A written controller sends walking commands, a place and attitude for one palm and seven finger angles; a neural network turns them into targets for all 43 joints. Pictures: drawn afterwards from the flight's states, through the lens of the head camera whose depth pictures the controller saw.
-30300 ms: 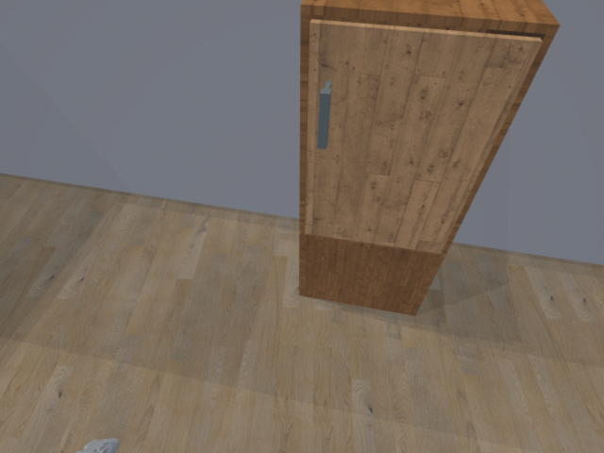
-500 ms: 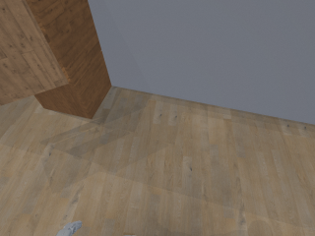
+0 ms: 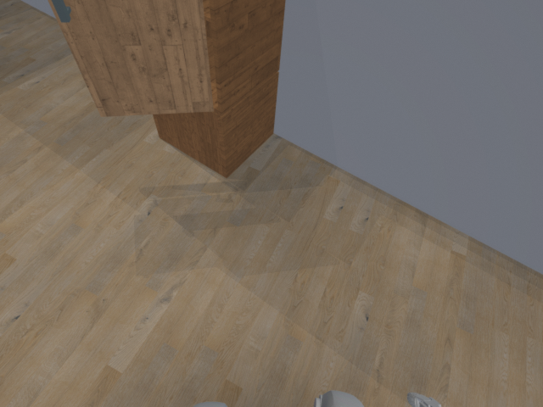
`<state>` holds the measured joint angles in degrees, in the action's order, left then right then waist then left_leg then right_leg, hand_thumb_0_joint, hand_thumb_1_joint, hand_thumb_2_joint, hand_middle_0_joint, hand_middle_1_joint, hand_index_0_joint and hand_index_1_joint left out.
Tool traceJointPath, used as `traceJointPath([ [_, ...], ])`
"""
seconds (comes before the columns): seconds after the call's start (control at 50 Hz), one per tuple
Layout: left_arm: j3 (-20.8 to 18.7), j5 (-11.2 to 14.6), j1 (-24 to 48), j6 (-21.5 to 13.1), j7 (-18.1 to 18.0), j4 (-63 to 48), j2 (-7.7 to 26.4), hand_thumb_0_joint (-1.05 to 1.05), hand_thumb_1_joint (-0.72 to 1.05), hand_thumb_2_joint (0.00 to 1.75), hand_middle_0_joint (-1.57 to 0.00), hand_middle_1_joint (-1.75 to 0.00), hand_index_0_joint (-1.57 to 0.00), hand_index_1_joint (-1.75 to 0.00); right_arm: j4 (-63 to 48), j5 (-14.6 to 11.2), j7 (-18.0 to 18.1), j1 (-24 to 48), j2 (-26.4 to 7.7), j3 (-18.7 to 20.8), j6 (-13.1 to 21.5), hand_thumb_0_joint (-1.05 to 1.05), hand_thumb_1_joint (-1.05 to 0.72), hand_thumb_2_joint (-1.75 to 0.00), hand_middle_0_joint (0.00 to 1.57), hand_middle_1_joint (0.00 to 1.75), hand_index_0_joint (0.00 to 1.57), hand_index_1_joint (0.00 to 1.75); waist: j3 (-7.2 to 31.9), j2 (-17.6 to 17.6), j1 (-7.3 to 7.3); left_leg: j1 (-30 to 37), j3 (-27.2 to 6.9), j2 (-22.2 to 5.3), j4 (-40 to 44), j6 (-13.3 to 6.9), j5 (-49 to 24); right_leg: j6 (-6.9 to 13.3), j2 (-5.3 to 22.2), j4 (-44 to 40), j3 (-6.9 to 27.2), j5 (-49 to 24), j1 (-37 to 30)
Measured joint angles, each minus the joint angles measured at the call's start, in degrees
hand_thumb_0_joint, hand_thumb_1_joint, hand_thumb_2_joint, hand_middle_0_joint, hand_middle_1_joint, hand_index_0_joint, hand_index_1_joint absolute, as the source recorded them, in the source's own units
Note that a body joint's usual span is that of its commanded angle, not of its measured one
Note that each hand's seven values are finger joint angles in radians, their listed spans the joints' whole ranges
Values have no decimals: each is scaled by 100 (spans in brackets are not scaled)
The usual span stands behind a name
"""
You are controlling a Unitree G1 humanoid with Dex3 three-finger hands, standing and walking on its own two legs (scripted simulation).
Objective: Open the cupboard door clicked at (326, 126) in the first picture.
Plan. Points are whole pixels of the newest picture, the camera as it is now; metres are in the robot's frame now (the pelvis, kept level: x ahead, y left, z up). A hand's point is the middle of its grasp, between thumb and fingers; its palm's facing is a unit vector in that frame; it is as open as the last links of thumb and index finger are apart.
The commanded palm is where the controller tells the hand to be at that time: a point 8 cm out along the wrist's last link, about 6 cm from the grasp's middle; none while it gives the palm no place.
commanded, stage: turn to face it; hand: left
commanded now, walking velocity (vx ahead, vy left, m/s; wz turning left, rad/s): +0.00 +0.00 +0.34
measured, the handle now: out of the picture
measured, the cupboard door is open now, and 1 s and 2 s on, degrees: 43 43 43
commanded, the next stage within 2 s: take the last steps up to it in 0.32 s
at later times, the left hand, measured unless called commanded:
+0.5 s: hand out of the picture +0.04 +0.15 -0.15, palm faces +0.21 -0.95 -0.25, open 7.3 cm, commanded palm none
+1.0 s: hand out of the picture +0.06 +0.24 -0.16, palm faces +0.34 -0.92 -0.20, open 7.4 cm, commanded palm none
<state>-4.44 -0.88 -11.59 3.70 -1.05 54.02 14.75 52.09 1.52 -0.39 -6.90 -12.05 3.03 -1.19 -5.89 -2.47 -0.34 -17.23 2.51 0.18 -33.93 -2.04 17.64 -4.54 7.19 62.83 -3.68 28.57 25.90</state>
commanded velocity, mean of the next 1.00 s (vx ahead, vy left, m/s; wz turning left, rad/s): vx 0.18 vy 0.08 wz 0.18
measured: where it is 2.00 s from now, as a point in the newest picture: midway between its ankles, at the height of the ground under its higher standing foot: (208, 322)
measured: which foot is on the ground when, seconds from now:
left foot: down 0.00-0.28, up 0.30-0.72, down 0.74-1.00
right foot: up 0.00-0.26, down 0.28-0.74, up 0.76-1.00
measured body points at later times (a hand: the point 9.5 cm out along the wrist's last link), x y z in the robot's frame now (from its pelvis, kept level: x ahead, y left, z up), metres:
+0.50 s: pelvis +0.01 -0.05 +0.01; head +0.05 -0.06 +0.46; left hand +0.02 +0.20 -0.13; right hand +0.10 -0.28 -0.15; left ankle -0.04 +0.09 -0.65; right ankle +0.01 -0.14 -0.73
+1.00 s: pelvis +0.08 +0.05 +0.01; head +0.10 +0.06 +0.46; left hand +0.04 +0.29 -0.14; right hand +0.14 -0.16 -0.14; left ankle +0.00 +0.11 -0.73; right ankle +0.15 -0.06 -0.67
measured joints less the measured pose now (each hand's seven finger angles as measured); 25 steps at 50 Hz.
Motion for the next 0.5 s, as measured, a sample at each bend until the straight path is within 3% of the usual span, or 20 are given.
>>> traceJointPath([
  [0.12,35,10,151,-76,53,-99,-53,1,91,89,-20,-30,-19,-30,110,4,46,-183,62,-79,10,1,-91,-90,20,30,20,30,101,144,-11,271,-236,38,596,7,-332,-34,-185,-434,183,-454,103],
  [0.22,105,29,238,-121,60,-148,-217,1,91,89,-20,-30,-19,-30,221,25,43,-321,92,-66,-59,1,-91,-90,20,30,21,30,152,285,79,252,-421,73,558,110,-321,22,-385,-1623,128,-451,-382],
  [0.26,137,39,224,-191,60,-163,-289,1,91,89,-20,-30,-19,-30,274,12,44,-379,90,-48,-91,1,-91,-90,20,30,21,30,178,336,99,175,-487,98,390,180,-235,61,-477,-2416,54,-849,-760],
  [0.28,156,34,183,-250,57,-184,-301,1,91,89,-20,-30,-19,-30,293,-9,39,-426,97,-38,-102,1,-91,-90,20,30,21,30,218,306,96,102,-496,152,242,224,-157,141,-466,-2912,35,-1118,-997],
  [0.32,197,-5,170,-342,26,-120,-443,1,91,89,-20,-30,-19,-30,367,-50,29,-420,26,17,-148,1,-91,-90,20,30,21,30,170,468,114,-141,-558,143,-463,267,455,465,-513,-2916,-87,-1003,-1064],
  [0.36,253,-15,110,-386,11,-77,-564,0,91,89,-20,-30,-19,-30,458,-49,28,-401,-24,66,-226,1,-91,-90,20,30,20,30,123,519,136,-468,-525,201,-1579,305,1008,596,-460,-2924,-199,-939,-1160],
  [0.42,277,-5,-23,-403,-21,-2,-682,0,91,89,-20,-30,-20,-30,574,-55,5,-356,-61,107,-281,1,-91,-90,20,30,20,30,79,502,142,-801,-422,156,-2749,394,872,608,-398,-3204,-320,-1059,-1373],
  [0.5,208,-25,-186,-435,-47,111,-623,0,93,89,-21,-30,-20,-30,666,-44,-19,-357,-18,107,-276,1,-91,-90,20,30,20,30,109,375,109,-765,-306,0,-2620,476,705,598,-316,-3506,-489,-1178,-1554],
])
